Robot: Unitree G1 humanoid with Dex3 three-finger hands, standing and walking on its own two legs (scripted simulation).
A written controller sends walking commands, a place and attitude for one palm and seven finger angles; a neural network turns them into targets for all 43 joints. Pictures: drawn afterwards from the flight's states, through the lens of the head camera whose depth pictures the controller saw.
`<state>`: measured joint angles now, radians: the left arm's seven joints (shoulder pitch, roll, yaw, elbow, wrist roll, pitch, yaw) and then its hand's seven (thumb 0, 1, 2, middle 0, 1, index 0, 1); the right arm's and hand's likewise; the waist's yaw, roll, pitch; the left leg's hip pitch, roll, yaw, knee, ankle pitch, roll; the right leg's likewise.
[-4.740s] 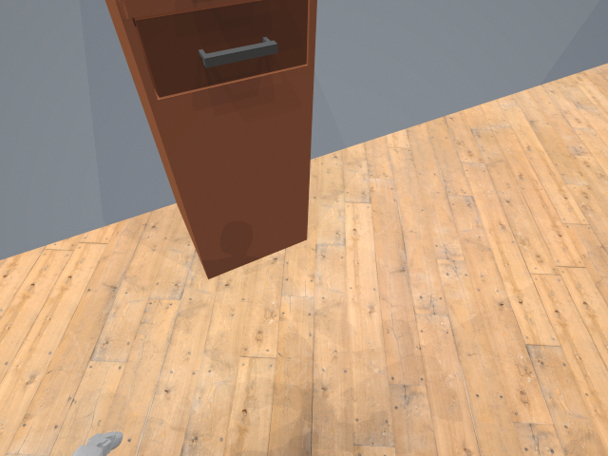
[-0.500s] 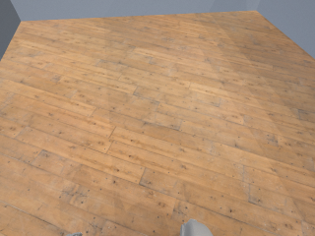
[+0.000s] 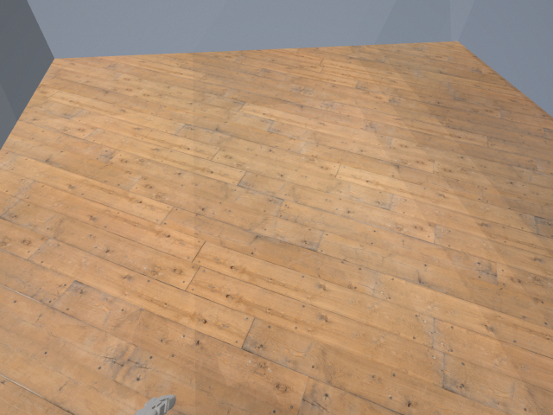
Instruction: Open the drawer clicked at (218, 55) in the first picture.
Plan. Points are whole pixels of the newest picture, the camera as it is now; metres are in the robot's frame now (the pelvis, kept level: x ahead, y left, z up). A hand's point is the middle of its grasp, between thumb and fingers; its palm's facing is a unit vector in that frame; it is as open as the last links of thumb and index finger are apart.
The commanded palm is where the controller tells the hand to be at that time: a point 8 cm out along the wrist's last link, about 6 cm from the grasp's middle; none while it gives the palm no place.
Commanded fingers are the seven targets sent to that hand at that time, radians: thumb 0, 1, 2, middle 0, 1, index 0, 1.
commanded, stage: turn to face it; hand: left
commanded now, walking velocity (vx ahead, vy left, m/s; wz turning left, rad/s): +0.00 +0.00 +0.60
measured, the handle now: out of the picture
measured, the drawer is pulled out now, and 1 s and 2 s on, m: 0.00 0.00 0.00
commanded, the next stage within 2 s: none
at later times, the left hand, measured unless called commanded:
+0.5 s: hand out of the picture +0.01 +0.24 -0.15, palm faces +0.30 -0.92 -0.26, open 7.4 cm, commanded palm none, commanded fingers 0.00 0.90 0.90 -0.20 -0.30 -0.20 -0.30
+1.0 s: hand out of the picture -0.14 +0.15 -0.15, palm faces +0.59 -0.76 -0.27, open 7.4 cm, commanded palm none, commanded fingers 0.00 0.90 0.90 -0.20 -0.30 -0.20 -0.30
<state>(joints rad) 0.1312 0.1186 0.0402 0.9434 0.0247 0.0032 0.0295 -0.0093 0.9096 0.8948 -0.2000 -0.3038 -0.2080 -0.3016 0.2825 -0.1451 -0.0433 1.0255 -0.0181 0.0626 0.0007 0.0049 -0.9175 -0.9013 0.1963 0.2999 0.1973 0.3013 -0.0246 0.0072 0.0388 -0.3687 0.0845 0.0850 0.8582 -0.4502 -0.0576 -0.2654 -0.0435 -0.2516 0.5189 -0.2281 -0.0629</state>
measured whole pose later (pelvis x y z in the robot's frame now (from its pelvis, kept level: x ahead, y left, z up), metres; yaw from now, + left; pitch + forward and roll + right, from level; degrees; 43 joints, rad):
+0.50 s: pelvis -0.03 +0.01 +0.01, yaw +16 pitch +1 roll -2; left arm 0.15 0.24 0.09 0.94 0.01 0.06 0.03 0.00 0.91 0.90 -0.19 -0.30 -0.20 -0.30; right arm 0.24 -0.20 -0.06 0.95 -0.03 0.03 0.00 0.00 -0.90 -0.90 0.20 0.30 0.20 0.30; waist -0.04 0.01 0.05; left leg -0.31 -0.04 -0.06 0.46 -0.16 0.04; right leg -0.40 -0.05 0.01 0.88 -0.42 0.10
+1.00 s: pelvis -0.06 -0.04 +0.01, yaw +36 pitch +0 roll +2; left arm 0.25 0.19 0.04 0.91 0.03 0.02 0.02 0.00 0.90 0.89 -0.20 -0.30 -0.21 -0.30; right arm 0.17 -0.27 -0.09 0.95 -0.02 0.09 0.03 0.00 -0.91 -0.90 0.19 0.30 0.19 0.30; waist 0.01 0.01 0.10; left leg -0.41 0.05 0.04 0.90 -0.42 -0.09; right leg -0.21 -0.15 -0.25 0.52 -0.30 0.01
